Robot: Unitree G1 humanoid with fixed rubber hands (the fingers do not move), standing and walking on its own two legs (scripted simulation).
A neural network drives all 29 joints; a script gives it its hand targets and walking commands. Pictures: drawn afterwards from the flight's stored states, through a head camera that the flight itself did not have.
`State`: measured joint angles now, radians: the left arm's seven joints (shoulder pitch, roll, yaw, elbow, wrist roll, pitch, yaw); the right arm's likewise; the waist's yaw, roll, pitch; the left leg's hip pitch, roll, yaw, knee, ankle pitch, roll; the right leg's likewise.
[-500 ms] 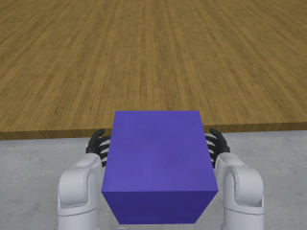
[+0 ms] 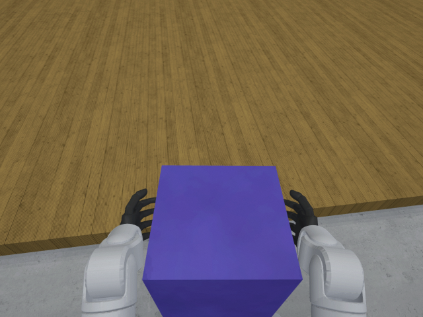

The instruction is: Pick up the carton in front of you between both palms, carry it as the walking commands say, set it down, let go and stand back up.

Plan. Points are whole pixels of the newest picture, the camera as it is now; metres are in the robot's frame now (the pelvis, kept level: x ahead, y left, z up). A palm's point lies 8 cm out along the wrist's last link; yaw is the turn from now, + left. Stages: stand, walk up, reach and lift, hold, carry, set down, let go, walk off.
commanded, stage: carry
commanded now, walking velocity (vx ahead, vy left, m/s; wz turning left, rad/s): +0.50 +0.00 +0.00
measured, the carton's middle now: (217, 247) +0.26 -0.01 +0.00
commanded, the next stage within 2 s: none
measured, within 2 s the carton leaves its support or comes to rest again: neither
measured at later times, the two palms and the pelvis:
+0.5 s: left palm (165, 59) +0.68 +0.12 +0.15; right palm (278, 61) +0.70 -0.17 +0.15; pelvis +0.32 -0.04 -0.01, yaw +1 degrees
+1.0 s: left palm (180, 16) +1.07 +0.11 +0.12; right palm (261, 19) +1.06 -0.19 +0.12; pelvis +0.68 -0.03 -0.01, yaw +2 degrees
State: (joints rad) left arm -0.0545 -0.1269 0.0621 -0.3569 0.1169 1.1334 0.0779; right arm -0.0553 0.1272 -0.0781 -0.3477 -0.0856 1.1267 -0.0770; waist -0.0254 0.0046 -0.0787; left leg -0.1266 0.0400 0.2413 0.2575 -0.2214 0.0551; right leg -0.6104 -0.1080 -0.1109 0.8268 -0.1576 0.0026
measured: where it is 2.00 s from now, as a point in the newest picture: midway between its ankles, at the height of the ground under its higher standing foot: (211, 133)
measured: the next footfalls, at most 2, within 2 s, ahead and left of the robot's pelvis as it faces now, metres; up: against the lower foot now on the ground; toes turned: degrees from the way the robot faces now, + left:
right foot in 0.20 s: +0.34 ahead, -0.12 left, +0.00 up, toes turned -10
left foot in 0.62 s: +0.53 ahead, +0.08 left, +0.00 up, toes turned +8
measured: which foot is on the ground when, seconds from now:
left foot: down 0.00-0.22, up 0.24-0.60, down 0.62-1.00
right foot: up 0.00-0.18, down 0.20-0.68, up 0.70-1.00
